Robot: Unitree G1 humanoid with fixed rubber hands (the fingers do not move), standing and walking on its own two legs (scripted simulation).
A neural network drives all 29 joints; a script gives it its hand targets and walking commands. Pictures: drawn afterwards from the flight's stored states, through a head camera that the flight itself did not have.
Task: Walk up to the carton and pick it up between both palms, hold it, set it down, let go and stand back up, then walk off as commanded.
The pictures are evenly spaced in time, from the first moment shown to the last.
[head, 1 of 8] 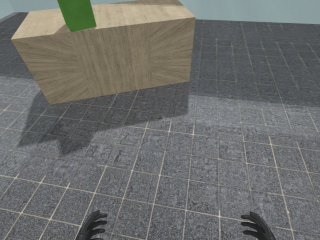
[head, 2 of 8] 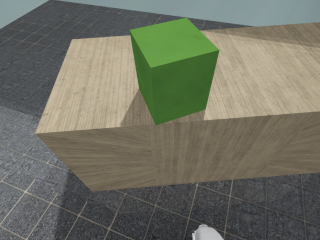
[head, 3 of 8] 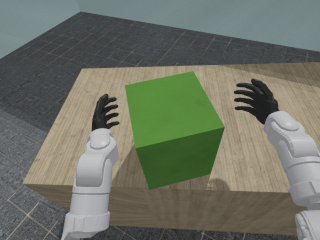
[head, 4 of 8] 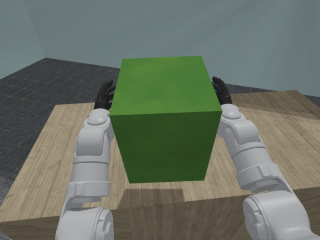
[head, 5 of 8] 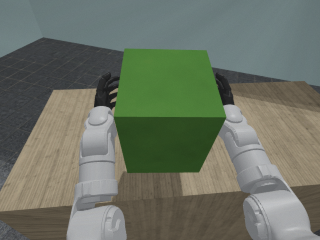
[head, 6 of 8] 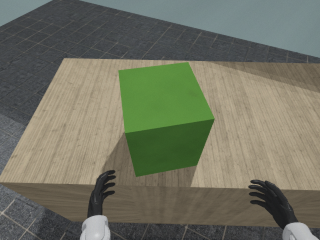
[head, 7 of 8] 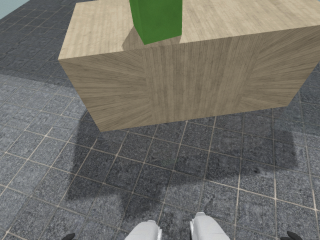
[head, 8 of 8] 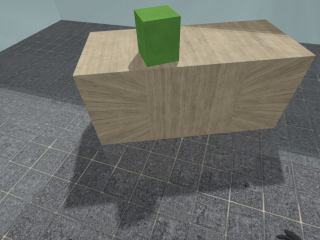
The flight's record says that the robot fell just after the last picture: no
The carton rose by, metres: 0.17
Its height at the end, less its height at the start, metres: +0.00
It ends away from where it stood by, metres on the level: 0.03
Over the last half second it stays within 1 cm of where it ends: yes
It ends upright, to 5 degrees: yes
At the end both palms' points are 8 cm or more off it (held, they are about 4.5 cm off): yes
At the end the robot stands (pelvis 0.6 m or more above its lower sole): yes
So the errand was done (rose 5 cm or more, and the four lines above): yes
